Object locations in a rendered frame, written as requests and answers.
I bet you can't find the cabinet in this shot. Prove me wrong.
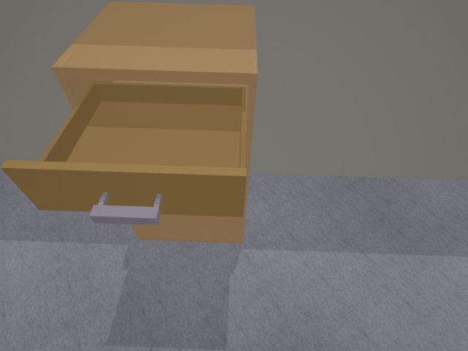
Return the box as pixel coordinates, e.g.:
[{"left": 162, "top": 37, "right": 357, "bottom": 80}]
[{"left": 52, "top": 1, "right": 258, "bottom": 244}]

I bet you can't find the drawer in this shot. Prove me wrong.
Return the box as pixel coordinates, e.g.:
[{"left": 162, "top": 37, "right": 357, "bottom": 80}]
[{"left": 1, "top": 82, "right": 246, "bottom": 217}]

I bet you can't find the handle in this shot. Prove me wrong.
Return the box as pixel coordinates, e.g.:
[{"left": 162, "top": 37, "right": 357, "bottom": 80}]
[{"left": 89, "top": 192, "right": 162, "bottom": 225}]

